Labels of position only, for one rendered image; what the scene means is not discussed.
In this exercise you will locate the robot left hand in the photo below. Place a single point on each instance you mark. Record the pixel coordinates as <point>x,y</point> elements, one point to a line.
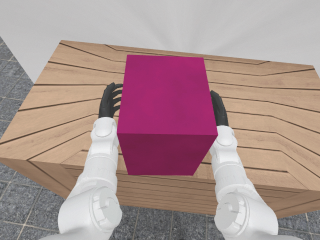
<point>107,108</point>

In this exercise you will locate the left robot forearm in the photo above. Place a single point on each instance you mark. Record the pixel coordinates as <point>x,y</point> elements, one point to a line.
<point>102,158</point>

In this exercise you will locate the robot right upper arm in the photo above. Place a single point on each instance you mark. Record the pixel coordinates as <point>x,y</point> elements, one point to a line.
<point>239,217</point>

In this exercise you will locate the robot left upper arm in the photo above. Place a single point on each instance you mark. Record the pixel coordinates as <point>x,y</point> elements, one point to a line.
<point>90,215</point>

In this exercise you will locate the carton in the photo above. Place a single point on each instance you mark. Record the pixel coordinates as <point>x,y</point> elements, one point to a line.
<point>166,122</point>

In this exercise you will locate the right robot forearm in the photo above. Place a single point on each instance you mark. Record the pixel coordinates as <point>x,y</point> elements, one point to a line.
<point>228,170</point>

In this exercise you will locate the robot right hand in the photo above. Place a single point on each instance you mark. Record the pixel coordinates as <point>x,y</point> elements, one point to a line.
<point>220,113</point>

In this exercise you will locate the pedestal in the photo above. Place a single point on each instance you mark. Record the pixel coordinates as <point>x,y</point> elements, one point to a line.
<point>272,107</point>

